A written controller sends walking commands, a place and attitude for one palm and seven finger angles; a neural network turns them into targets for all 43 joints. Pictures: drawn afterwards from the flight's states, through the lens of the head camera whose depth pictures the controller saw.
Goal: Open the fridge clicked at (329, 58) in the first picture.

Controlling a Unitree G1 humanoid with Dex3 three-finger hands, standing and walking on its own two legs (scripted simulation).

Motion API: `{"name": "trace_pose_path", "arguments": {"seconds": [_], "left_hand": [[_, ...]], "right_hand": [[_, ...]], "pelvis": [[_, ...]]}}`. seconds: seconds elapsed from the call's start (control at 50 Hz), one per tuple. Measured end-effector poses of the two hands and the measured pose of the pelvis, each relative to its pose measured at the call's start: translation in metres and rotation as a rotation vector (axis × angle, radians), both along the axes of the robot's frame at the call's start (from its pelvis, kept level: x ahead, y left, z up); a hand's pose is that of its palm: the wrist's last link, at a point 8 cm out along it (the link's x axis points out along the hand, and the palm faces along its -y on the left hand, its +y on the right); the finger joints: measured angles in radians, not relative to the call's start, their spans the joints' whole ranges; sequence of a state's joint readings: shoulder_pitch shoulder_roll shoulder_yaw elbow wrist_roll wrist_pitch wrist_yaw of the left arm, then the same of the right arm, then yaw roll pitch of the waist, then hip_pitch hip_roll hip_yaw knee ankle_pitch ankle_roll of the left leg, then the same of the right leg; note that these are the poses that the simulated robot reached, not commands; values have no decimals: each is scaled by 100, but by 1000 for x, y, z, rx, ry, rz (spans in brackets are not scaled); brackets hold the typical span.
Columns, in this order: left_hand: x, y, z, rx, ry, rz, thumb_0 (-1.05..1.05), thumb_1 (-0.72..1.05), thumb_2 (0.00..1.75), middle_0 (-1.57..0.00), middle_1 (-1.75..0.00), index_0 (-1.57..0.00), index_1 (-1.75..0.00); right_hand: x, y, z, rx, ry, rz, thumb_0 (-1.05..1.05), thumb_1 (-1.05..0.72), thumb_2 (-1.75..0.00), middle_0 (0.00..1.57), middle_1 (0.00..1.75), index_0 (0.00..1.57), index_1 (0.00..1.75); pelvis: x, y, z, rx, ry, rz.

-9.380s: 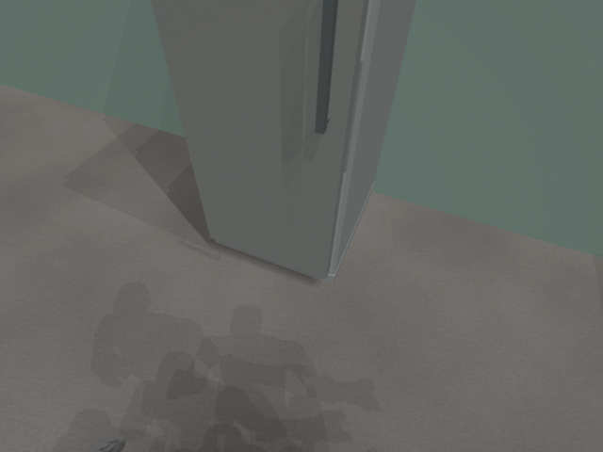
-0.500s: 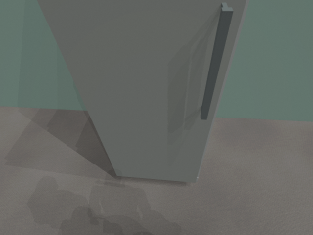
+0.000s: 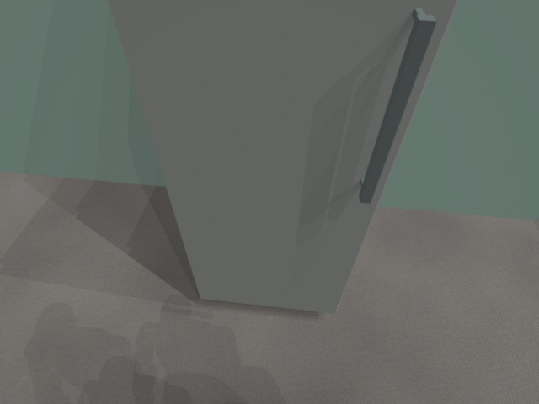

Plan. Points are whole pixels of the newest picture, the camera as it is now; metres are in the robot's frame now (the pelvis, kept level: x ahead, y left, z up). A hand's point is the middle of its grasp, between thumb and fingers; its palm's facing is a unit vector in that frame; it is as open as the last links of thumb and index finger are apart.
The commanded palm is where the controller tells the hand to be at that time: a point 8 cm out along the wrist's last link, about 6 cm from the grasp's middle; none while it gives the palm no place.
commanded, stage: come to a stop and stand still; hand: right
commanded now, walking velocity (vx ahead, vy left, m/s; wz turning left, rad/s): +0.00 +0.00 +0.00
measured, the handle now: (386, 122) +0.53 -0.16 +0.16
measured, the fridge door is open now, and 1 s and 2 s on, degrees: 0 0 0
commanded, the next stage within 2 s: look again from close up in 0.86 s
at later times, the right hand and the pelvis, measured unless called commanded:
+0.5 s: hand out of the picture -0.03 -0.22 -0.18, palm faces +0.03 +0.98 -0.21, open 7.4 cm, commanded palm none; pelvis -0.03 -0.04 +0.00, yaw +0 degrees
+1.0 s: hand out of the picture -0.06 -0.19 -0.18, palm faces +0.03 +0.98 -0.18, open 7.4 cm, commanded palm none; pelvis -0.04 -0.02 +0.00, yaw -1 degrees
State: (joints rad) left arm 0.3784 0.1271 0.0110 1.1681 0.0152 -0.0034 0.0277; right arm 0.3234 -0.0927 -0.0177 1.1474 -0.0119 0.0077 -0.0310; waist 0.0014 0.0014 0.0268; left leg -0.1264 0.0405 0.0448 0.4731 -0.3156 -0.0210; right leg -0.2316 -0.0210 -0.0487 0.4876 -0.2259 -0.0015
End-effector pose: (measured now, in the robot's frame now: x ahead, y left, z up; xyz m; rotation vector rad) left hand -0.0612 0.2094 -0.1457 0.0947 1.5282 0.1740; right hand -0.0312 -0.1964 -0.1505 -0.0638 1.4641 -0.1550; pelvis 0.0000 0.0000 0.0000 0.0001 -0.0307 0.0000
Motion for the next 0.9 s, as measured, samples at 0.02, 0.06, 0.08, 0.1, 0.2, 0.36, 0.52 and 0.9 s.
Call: {"name": "trace_pose_path", "arguments": {"seconds": [0.02, 0.06, 0.08, 0.1, 0.2, 0.36, 0.52, 0.9], "left_hand": [[0, -3, 0, -5, 2, -5, 1, 91, 90, -19, -30, -20, -30], [6, -8, -1, -9, -16, -13, 1, 91, 90, -19, -30, -20, -30], [10, -10, -2, -7, -38, -13, 1, 91, 90, -19, -30, -20, -30], [15, -13, -2, -3, -65, -13, 1, 91, 90, -20, -30, -20, -30], [39, -21, -5, 19, -155, -45, 2, 92, 90, -20, -30, -20, -30], [59, -14, 5, 60, -241, -70, 3, 93, 90, -20, -30, -20, -30], [71, -11, 13, 63, -290, -99, 1, 91, 90, -20, -30, -20, -30], [46, 5, 11, 55, -221, -97, 1, 91, 90, -20, -30, -20, -30]], "right_hand": [[1, -1, 0, -5, -3, 7, 1, -91, -90, 20, 30, 20, 30], [2, -4, -2, -11, -17, 32, 1, -91, -90, 20, 30, 20, 30], [3, -6, -3, -11, -23, 43, 1, -91, -90, 20, 30, 20, 30], [4, -9, -4, -12, -29, 50, 1, -91, -90, 20, 30, 20, 30], [12, -30, -9, -30, -81, 49, 1, -91, -90, 20, 30, 20, 30], [13, -61, -5, -64, -133, 53, 1, -91, -90, 20, 30, 20, 30], [-8, -74, 2, -85, -110, 55, 1, -91, -90, 20, 30, 20, 30], [-38, -46, 2, -49, -56, 45, 1, -91, -90, 20, 30, 20, 30]], "pelvis": [[0, -1, -1, 8, 4, 1], [-3, -6, -2, 23, 10, 4], [-4, -7, -3, 23, 10, 3], [-5, -10, -4, 21, 9, 2], [-9, -21, -9, 24, -8, -9], [-20, -34, -7, 18, -7, -7], [-28, -35, -3, 12, 4, -5], [-39, -20, -1, 13, 1, -10]]}}
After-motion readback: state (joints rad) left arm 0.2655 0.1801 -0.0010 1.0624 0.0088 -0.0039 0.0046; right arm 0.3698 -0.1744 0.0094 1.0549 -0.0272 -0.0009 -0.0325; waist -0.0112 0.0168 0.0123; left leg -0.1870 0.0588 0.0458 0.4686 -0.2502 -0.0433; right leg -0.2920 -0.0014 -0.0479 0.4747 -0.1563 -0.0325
